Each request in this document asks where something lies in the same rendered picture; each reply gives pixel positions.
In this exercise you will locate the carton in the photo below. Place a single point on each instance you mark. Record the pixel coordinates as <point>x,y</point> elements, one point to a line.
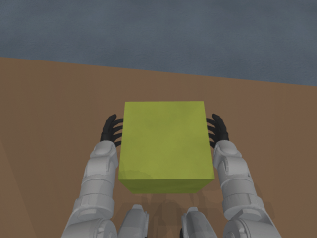
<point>165,148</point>

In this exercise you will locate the left robot thigh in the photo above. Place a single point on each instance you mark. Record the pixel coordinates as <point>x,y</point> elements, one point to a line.
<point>134,225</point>

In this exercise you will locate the left robot forearm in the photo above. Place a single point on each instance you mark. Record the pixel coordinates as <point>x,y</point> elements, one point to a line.
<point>96,196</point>

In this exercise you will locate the right robot forearm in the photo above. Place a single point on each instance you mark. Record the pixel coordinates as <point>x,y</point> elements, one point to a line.
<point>240,199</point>

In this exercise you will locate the left robot upper arm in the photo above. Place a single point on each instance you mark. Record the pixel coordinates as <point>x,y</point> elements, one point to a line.
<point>96,228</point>

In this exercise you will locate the left robot hand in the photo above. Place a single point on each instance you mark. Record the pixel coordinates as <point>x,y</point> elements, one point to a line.
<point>108,130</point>

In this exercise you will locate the right robot hand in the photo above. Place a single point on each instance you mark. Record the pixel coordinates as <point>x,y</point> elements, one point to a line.
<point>220,130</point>

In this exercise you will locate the right robot upper arm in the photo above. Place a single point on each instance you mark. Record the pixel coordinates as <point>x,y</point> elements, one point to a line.
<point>245,228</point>

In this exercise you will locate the robot right shin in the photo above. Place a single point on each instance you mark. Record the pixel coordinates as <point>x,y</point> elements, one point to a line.
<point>192,209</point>

